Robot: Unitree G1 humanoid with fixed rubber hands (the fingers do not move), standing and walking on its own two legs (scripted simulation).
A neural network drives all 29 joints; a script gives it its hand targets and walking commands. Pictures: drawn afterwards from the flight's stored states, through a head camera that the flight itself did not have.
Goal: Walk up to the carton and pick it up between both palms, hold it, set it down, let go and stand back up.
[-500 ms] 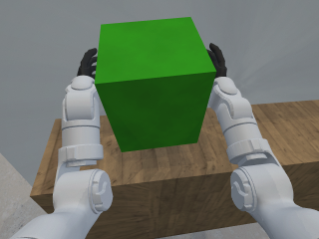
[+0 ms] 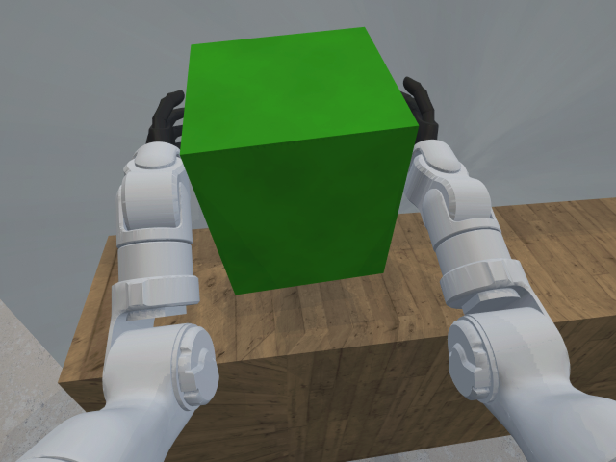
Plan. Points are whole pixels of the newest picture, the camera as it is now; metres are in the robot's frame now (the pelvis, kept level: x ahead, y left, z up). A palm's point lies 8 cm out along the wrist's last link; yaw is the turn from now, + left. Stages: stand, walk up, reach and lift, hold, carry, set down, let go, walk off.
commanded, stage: hold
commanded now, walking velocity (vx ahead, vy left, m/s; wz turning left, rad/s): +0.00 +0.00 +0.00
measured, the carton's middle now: (295, 169) +0.41 -0.02 +0.20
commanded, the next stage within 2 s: none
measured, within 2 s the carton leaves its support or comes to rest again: neither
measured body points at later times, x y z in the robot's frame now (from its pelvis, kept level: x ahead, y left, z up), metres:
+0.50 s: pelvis +0.00 +0.00 +0.00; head -0.05 +0.02 +0.45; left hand +0.41 +0.13 +0.26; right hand +0.39 -0.17 +0.27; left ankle +0.01 +0.10 -0.75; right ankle +0.07 -0.13 -0.75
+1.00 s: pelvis +0.00 +0.00 +0.00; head -0.05 +0.02 +0.45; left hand +0.41 +0.14 +0.26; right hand +0.39 -0.17 +0.27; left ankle +0.01 +0.10 -0.75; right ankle +0.07 -0.13 -0.75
